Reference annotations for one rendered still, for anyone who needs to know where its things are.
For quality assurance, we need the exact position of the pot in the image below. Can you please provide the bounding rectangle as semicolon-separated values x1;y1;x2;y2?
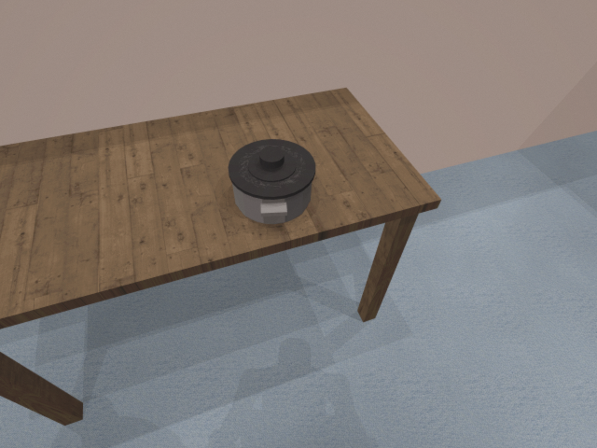
232;183;312;224

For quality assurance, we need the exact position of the table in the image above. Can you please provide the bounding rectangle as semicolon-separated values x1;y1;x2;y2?
0;88;441;426

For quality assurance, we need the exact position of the lid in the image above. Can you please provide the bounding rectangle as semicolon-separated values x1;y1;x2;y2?
229;139;315;200

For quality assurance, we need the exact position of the knob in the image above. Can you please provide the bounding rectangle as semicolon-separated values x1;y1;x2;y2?
259;147;285;169

